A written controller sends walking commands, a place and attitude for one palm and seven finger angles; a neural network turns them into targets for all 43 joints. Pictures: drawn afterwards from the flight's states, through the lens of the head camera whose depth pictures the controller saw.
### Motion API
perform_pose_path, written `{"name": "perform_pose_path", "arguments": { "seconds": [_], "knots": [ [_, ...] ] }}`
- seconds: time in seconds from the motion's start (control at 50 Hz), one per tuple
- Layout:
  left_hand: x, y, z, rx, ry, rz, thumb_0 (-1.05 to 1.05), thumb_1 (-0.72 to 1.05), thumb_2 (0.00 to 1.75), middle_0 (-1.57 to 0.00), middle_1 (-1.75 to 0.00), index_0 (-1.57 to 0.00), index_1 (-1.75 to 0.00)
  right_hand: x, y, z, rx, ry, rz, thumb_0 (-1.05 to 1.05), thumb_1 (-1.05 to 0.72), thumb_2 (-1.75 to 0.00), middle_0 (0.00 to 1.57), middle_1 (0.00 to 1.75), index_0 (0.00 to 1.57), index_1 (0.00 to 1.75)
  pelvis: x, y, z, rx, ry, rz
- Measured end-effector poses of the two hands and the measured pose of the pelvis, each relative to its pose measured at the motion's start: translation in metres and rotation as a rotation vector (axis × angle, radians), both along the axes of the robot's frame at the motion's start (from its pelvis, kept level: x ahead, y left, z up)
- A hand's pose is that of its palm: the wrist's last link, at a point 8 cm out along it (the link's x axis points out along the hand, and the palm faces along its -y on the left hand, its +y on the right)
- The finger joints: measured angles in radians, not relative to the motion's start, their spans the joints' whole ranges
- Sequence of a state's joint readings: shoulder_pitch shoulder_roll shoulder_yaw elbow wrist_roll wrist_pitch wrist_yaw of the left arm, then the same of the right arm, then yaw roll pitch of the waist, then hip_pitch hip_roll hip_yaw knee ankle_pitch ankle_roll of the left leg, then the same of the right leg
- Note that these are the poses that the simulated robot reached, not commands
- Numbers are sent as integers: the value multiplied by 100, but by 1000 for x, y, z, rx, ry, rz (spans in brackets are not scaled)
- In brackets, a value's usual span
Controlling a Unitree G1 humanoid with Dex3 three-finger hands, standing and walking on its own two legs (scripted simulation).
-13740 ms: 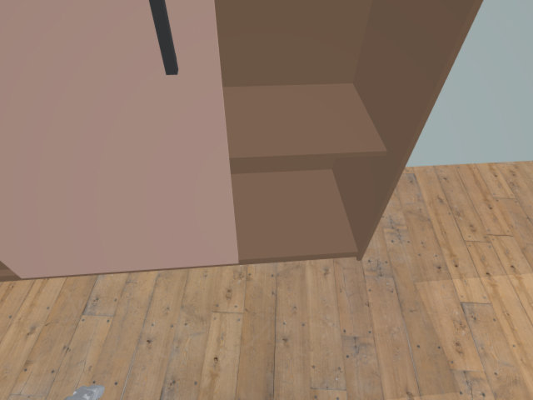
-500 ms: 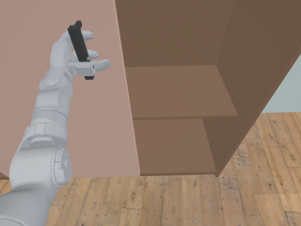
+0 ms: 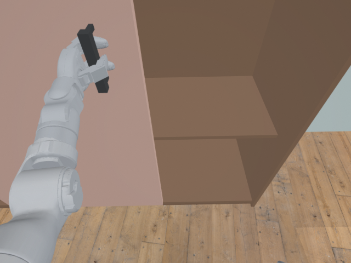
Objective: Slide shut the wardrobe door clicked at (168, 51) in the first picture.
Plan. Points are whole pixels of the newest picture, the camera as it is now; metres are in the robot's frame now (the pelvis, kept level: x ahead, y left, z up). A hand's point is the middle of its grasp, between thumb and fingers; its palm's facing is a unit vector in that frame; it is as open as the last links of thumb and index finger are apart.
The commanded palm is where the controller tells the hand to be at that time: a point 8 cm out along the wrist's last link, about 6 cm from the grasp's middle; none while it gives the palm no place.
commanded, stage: grip the handle and tug to test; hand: left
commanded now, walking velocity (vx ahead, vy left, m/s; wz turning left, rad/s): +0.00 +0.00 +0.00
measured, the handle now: (97, 59) +0.52 +0.18 +0.22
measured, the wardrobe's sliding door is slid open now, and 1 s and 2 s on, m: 0.52 0.52 0.52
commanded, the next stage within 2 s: tug the door sideways, standing still in 0.56 s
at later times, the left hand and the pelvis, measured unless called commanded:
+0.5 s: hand (103, 69) +0.47 +0.15 +0.22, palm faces +0.04 -1.00 +0.00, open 5.6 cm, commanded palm +0.42 +0.20 +0.22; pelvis +0.01 +0.00 +0.00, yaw -2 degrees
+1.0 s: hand (103, 68) +0.47 +0.15 +0.22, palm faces +0.09 -1.00 -0.01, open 5.6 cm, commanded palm +0.45 +0.16 +0.22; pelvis +0.03 +0.00 +0.00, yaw +2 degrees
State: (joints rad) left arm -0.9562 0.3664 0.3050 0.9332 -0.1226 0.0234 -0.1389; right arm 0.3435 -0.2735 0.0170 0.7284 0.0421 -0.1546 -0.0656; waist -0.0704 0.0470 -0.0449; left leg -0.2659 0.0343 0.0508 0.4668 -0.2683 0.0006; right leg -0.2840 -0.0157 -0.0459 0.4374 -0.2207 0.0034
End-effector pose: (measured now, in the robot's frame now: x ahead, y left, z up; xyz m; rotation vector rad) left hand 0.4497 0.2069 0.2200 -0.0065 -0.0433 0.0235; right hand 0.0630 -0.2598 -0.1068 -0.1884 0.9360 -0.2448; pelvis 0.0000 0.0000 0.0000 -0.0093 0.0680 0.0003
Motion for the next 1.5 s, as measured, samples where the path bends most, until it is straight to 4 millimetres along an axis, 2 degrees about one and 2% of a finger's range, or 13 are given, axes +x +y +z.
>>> {"name": "perform_pose_path", "arguments": {
  "seconds": [0.28,0.42,0.54,0.8,0.92,1.06,1.34,1.5],
  "knots": [
    [-1,-1,0,4,-8,13,1,73,83,-43,-140,-39,-140,-14,-1,0,7,5,-28,1,-90,-90,20,30,20,30,-3,0,1,1,-2,-14],
    [-2,-1,-1,1,-22,10,1,75,80,-41,-140,-37,-140,-7,-1,2,16,-15,-50,2,-90,-90,20,30,20,30,4,1,2,1,-9,-29],
    [-4,-2,-2,8,-34,17,1,77,79,-38,-140,-32,-140,17,1,6,30,-51,-50,2,-90,-90,20,30,20,30,15,3,3,1,-11,-36],
    [-5,-1,0,1,-4,16,2,75,80,-38,-140,-35,-140,98,13,13,27,-107,67,2,-90,-90,20,30,20,30,35,3,1,-4,-5,7],
    [-6,-3,2,15,21,54,2,73,82,-39,-140,-37,-140,115,23,11,33,-104,124,1,-90,-90,20,30,20,30,32,3,1,-4,-3,34],
    [-7,-6,2,29,24,81,1,75,82,-37,-140,-33,-140,103,34,4,59,-78,141,1,-90,-90,20,30,20,30,25,4,0,-1,-9,44],
    [-9,-9,2,53,10,99,0,78,81,-34,-140,-25,-140,44,35,-13,68,43,132,2,-90,-90,20,30,20,30,15,9,0,-2,-11,54],
    [-9,-9,1,56,7,95,0,78,80,-34,-140,-24,-140,37,32,-12,56,29,132,2,-90,-90,20,30,20,30,12,10,0,-1,-9,55]
  ]
}}
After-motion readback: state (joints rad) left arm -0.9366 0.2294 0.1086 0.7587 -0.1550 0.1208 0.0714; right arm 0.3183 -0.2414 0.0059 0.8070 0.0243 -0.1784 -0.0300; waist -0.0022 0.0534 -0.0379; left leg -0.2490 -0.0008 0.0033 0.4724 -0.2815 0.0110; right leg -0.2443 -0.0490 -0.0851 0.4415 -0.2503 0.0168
